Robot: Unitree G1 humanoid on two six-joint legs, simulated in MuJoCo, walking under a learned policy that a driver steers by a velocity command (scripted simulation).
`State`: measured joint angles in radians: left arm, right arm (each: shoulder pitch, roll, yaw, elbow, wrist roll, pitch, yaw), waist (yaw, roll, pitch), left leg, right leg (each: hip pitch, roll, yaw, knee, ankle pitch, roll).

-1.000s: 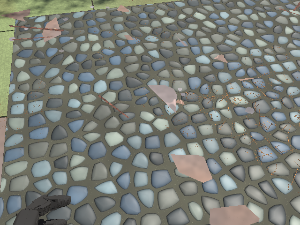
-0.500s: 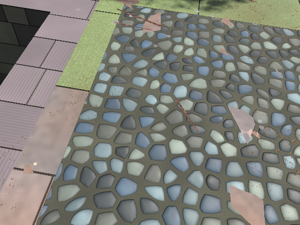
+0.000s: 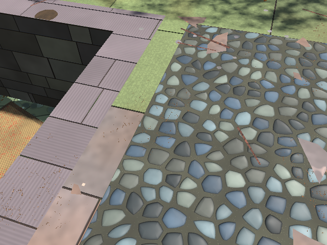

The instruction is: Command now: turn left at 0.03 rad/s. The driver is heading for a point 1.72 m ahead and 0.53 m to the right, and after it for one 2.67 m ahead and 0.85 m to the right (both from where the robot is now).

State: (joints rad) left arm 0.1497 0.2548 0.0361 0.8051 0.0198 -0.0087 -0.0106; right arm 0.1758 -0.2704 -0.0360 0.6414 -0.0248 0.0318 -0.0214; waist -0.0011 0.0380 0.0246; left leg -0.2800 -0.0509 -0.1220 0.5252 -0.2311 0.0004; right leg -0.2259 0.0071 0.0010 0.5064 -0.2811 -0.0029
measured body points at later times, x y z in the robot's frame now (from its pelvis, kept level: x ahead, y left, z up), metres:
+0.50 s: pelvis -0.01 -0.02 +0.00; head +0.03 -0.04 +0.44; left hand +0.21 +0.23 -0.10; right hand +0.06 -0.32 -0.11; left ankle +0.02 +0.12 -0.74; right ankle -0.04 -0.12 -0.70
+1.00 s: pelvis -0.01 -0.05 +0.00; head +0.02 -0.08 +0.45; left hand +0.27 +0.13 -0.08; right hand +0.01 -0.38 -0.10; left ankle +0.09 +0.08 -0.70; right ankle -0.04 -0.13 -0.74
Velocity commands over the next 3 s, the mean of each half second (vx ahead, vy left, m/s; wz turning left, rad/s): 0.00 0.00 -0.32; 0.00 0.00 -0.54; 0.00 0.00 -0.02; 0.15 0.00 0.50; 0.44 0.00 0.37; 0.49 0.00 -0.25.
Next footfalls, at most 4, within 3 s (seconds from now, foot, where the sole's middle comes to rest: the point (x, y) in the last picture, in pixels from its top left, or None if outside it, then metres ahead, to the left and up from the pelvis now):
0.56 right None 0.00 -0.14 -0.77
1.08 left None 0.11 0.05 -0.77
1.36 right None -0.05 -0.16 -0.77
1.70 left None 0.09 0.06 -0.77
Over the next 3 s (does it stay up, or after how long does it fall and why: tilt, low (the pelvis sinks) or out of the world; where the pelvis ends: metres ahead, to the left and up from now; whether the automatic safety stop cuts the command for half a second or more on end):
stays up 0.55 -0.04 0.01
